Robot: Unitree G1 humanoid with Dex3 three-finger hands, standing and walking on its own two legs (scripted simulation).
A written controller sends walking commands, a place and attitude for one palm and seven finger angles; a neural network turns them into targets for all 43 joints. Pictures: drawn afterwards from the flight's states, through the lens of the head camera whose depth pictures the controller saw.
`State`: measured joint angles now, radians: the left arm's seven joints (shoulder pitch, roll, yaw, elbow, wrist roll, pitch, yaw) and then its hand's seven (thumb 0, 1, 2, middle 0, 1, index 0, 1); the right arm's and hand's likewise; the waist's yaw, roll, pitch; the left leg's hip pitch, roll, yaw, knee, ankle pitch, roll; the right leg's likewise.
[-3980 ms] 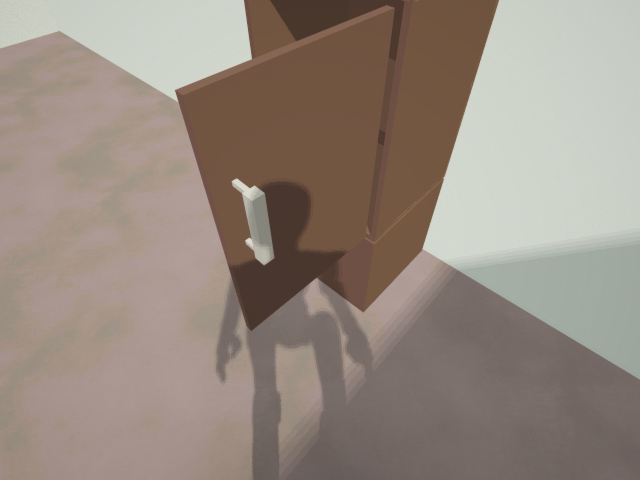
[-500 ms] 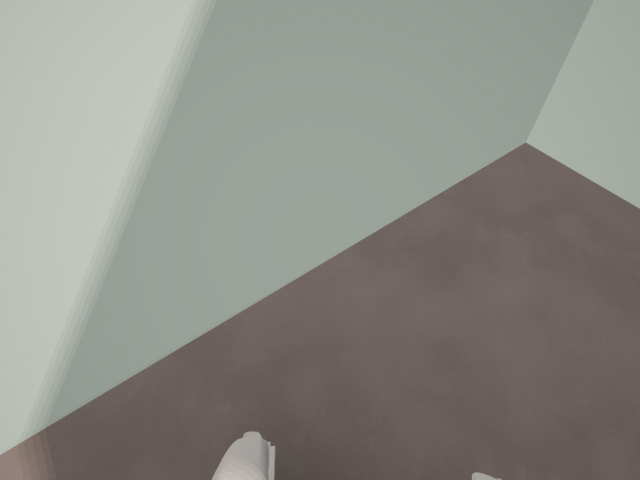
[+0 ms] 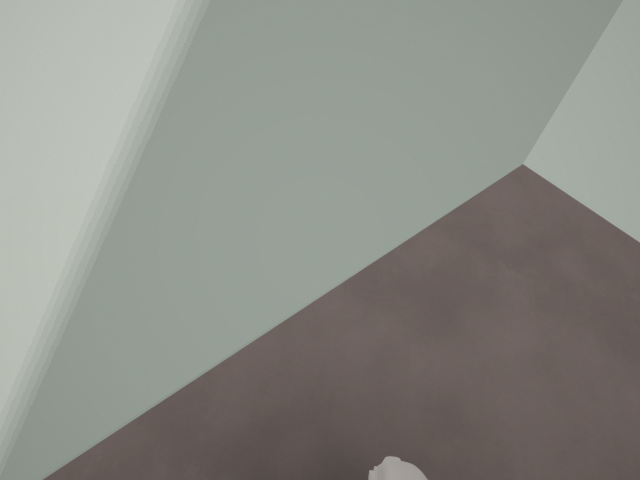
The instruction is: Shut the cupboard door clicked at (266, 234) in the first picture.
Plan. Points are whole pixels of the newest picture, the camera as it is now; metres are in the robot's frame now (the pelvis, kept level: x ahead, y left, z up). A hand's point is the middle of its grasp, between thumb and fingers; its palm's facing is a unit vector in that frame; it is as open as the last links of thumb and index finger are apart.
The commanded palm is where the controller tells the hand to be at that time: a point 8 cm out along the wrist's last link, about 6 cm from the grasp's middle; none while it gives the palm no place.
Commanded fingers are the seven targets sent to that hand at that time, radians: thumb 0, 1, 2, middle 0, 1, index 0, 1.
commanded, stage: turn to face it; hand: left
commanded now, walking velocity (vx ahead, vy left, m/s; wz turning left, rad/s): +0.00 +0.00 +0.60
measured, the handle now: out of the picture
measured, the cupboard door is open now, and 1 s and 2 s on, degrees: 87 87 87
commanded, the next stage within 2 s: none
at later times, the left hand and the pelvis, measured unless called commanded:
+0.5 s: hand out of the picture +0.09 +0.20 -0.20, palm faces +0.35 -0.92 -0.20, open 7.3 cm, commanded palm none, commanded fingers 0.00 0.90 0.90 -0.20 -0.30 -0.20 -0.30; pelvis +0.08 -0.01 -0.02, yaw +20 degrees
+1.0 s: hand out of the picture +0.05 +0.14 -0.16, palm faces +0.56 -0.77 -0.29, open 7.4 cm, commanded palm none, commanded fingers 0.00 0.90 0.90 -0.20 -0.30 -0.20 -0.30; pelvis +0.10 -0.07 -0.01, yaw +37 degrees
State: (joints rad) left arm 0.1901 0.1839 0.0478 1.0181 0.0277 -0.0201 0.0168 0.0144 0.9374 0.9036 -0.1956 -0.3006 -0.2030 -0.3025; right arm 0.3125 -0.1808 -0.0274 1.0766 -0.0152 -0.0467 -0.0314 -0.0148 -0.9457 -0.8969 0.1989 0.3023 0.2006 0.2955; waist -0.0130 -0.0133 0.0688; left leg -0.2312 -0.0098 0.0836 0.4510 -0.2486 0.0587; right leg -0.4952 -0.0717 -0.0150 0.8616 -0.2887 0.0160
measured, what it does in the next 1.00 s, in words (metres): walks ahead, turning left: right foot, then left foot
